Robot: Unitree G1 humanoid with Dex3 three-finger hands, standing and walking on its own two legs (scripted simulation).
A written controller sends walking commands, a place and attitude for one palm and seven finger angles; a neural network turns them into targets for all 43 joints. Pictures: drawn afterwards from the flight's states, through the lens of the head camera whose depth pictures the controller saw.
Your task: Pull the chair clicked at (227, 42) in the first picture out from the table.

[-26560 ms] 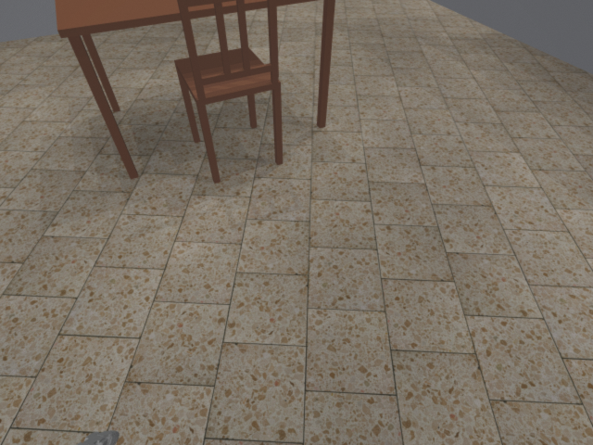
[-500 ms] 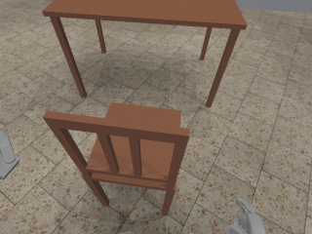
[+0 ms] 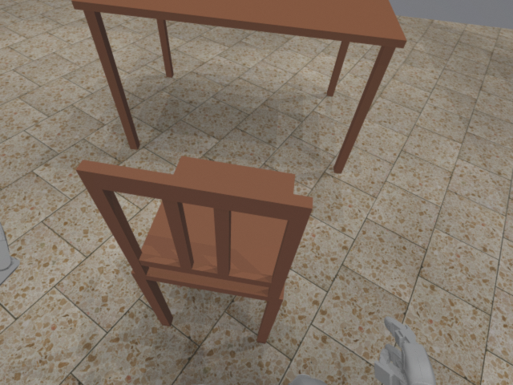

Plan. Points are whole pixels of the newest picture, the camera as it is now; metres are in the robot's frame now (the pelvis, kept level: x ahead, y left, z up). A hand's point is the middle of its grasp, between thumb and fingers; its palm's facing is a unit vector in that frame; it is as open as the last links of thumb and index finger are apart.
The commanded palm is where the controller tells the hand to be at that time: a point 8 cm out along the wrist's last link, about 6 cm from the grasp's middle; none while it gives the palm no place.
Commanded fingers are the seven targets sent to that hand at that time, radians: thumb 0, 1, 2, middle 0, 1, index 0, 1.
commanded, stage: step back with the hand held close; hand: left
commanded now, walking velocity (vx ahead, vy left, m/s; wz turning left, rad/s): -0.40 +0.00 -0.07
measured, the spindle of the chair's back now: (180, 235) +0.39 +0.17 -0.07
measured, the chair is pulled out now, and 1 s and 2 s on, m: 0.67 0.67 0.67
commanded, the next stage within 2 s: stop stepping back and stand still in 0.32 s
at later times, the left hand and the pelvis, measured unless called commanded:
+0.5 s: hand out of the picture +0.10 +0.23 +0.17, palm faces +0.32 -0.79 -0.52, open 7.4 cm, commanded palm +0.04 +0.27 +0.19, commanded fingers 0.00 0.90 0.90 -0.20 -0.30 -0.20 -0.30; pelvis -0.12 -0.02 +0.01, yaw -3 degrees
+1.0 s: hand out of the picture -0.01 +0.22 +0.18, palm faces +0.40 -0.81 -0.44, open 7.5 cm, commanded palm -0.06 +0.26 +0.19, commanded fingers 0.00 0.90 0.90 -0.20 -0.30 -0.20 -0.30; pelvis -0.21 -0.03 +0.01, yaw -2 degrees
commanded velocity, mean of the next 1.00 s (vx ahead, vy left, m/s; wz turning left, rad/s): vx -0.02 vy -0.01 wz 0.00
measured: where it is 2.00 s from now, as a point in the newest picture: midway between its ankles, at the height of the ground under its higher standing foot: outside the picture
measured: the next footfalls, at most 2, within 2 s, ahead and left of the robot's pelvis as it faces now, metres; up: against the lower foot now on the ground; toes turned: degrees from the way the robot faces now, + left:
right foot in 0.18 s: -0.03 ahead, -0.16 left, +0.00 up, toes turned -5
left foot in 0.44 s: -0.05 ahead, +0.09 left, +0.00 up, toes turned -3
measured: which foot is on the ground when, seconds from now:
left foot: down 0.00-0.26, up 0.28-0.42, down 0.44-0.70, up 0.72-0.82, down 0.84-1.00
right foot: up 0.00-0.16, down 0.18-0.84, up 0.86-1.00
